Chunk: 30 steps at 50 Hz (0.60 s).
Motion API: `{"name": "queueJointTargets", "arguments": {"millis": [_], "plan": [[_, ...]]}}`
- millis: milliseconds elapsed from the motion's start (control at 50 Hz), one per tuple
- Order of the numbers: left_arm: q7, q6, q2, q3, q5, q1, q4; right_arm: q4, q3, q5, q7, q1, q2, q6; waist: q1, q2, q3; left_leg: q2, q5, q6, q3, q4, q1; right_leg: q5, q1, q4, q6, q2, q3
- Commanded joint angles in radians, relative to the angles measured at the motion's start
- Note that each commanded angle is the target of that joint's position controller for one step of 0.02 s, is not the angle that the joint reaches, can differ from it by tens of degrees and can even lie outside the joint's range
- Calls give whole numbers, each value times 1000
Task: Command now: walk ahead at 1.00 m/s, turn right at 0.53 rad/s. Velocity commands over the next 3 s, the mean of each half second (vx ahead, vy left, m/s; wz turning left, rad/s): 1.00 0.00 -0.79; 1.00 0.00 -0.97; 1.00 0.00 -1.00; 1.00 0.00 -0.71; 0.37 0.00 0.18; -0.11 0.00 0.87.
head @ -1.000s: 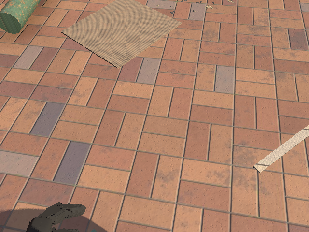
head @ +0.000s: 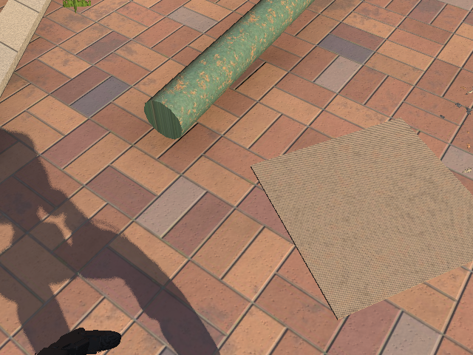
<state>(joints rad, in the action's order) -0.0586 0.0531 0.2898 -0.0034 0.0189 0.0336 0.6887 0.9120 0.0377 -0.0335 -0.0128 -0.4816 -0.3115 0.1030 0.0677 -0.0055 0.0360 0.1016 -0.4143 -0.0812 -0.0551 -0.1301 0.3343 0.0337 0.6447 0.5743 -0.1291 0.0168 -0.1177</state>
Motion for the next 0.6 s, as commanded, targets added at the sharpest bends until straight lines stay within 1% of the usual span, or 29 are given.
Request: {"name": "queueJointTargets", "arguments": {"millis": [20, 40, 60, 80, 100, 120, 140, 160, 180, 200, 220, 240, 260, 280, 300, 340, 360, 380, 400, 420, 440, 460, 480, 500, 520, 540, 560, 580, 600], "plan": [[23, -7, 192, 80, 6, 556, 117, -93, 44, -31, -35, 140, -214, -20, -348, 102, -216, -241, 1466, 40, -79, -856, -370, -173, -702, 11, -82, 82, 18], [40, -21, 310, 122, 22, 594, 135, -141, 11, -3, -14, 85, -79, -6, -257, -196, -276, -83, 456, 92, -48, -1378, -849, -287, -1053, 66, -245, -166, 422], [35, -31, 308, 127, -1, 497, 104, -183, 0, 4, -1, 86, -83, 20, -202, -221, -400, 23, -49, 90, 104, -1559, -1103, -400, -1147, -169, -356, -298, 924], [39, -28, 277, 128, -7, 431, 85, -223, -11, -1, -1, 202, -97, 37, -203, -82, -264, -54, 60, 67, 182, -1509, -1175, -398, -1029, -267, -321, -282, 911], [41, -26, 221, 118, -12, 404, 98, -236, -19, -7, 5, 236, -103, 48, -156, 37, -158, -112, 123, 54, 186, -1387, -1142, -371, -864, -298, -274, -260, 807], [45, -22, 186, 110, -10, 383, 105, -243, -26, -19, 9, 261, -89, 45, -116, 88, -73, -145, 120, 55, 171, -1298, -1089, -301, -697, -319, -240, -213, 715], [50, -17, 158, 99, -10, 365, 112, -261, -30, -35, 12, 265, -77, 25, -69, 89, -17, -161, 97, 73, 166, -1246, -1038, -251, -555, -336, -223, -168, 648], [50, -8, 143, 91, -11, 354, 113, -268, -35, -46, 15, 258, -66, 1, -35, 77, 9, -178, 71, 89, 158, -1182, -1002, -237, -456, -354, -217, -133, 597], [47, 3, 152, 92, -14, 349, 108, -283, -41, -48, 17, 265, -55, -19, -20, 57, 26, -192, 39, 104, 141, -1103, -978, -238, -377, -373, -218, -105, 556], [45, 13, 170, 97, -16, 338, 100, -312, -48, -48, 21, 317, -47, -29, -20, 43, 54, -201, 56, 116, 111, -999, -949, -221, -288, -405, -218, -80, 517], [46, 19, 181, 102, -15, 326, 91, -347, -55, -40, 28, 387, -40, -31, -29, 29, 81, -203, 135, 129, 83, -882, -910, -193, -211, -435, -213, -59, 493], [46, 24, 182, 106, -14, 320, 83, -370, -64, -27, 37, 448, -26, -28, -43, 10, 91, -197, 243, 138, 66, -759, -841, -175, -155, -451, -190, -29, 463], [44, 27, 188, 113, -18, 318, 77, -385, -71, -13, 43, 492, -12, -27, -64, -11, 88, -185, 358, 140, 55, -638, -769, -144, -132, -458, -159, -3, 439], [39, 30, 196, 119, -24, 328, 76, -386, -71, -1, 46, 509, -8, -26, -87, -22, 66, -165, 471, 138, 47, -565, -700, -75, -144, -456, -132, -1, 438], [34, 31, 207, 125, -30, 348, 77, -385, -67, 7, 46, 516, -17, -25, -105, -33, 41, -150, 536, 132, 46, -522, -663, -10, -193, -448, -114, -15, 452], [37, 26, 218, 134, -32, 381, 79, -387, -55, 9, 38, 528, -52, -21, -127, -48, 11, -135, 527, 121, 67, -434, -661, 80, -350, -381, -81, -38, 481], [44, 22, 225, 138, -29, 385, 77, -382, -47, 6, 31, 509, -71, -17, -120, -49, -10, -124, 483, 116, 78, -394, -640, 144, -421, -319, -63, -46, 496], [49, 19, 244, 143, -21, 384, 75, -361, -30, 7, 21, 442, -105, -13, -88, -44, -65, -97, 386, 107, 80, -381, -569, 281, -479, -204, -41, -48, 498], [47, 18, 269, 147, -14, 366, 73, -325, -10, 7, 8, 304, -141, -8, -7, -20, -157, -81, 292, 97, 64, -377, -420, 365, -488, -9, -18, -22, 473], [44, 26, 248, 140, -8, 321, 61, -283, 14, -2, -11, 100, -187, -2, 103, -8, -255, -152, 196, 78, 108, -423, -182, 292, -362, 255, 4, 14, 444], [50, 39, 93, 97, 3, 298, 25, -252, 38, -30, -32, -116, -254, 1, 155, 182, -383, -418, -175, 64, 384, -392, 37, -315, -183, 607, -5, 71, 365], [45, 34, 23, 67, -55, 442, -49, -266, 58, -45, -24, 9, -341, -10, -7, 510, -484, -630, -405, -46, 1020, -117, 117, -560, 82, 847, 18, 121, 261], [56, 9, 113, 70, -20, 348, -5, -292, 48, -34, -18, 130, -219, -17, 6, 249, -304, -561, -532, -63, 923, -94, -26, -433, 182, 891, 9, 17, 232], [45, -1, 139, 79, -2, 260, -11, -292, 27, -23, -13, 182, -133, -18, 14, 128, -182, -503, -340, -48, 690, -127, -149, -349, 181, 828, 15, -23, 204], [31, -11, 134, 80, 4, 220, -11, -267, 19, -28, -7, 182, -97, -17, 6, 52, -113, -457, -108, -34, 529, -129, -247, -321, 149, 788, 27, -55, 199], [14, -22, 114, 77, 16, 184, -29, -233, 14, -23, -10, 151, -85, -12, -5, 63, -72, -417, 29, -19, 405, -123, -308, -317, 134, 759, 33, -80, 202], [2, -38, 90, 71, 19, 177, -40, -199, 10, -11, -8, 123, -65, -4, -22, 103, -41, -393, 136, 1, 314, -115, -346, -313, 128, 743, 41, -99, 197], [-5, -50, 68, 64, 17, 154, -60, -172, 6, 2, -1, 103, -45, 5, -35, 120, -32, -384, 236, 13, 251, -109, -347, -306, 146, 736, 43, -109, 189], [-10, -59, 53, 57, 17, 130, -77, -155, 4, 12, 6, 94, -32, 12, -45, 104, -23, -375, 322, 24, 182, -95, -353, -289, 165, 727, 43, -116, 178]]}}
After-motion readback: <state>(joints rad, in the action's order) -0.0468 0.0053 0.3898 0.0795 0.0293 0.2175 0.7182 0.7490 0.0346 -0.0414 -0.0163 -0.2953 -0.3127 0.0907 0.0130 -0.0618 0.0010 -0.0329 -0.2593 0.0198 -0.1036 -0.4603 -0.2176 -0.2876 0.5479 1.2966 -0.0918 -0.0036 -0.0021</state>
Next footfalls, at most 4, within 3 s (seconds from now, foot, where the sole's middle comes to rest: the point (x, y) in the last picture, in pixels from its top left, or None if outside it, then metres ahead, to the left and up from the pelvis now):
0.02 right None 0.24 -0.06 -0.74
0.42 left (205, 281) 0.66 0.08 -0.74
0.88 right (316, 204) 0.91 -0.30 -0.74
1.26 left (352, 119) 1.30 -0.51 -0.74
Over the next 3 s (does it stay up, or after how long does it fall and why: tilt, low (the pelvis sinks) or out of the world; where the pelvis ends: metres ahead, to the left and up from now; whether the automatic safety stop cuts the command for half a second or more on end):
stays up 1.08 -1.28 0.01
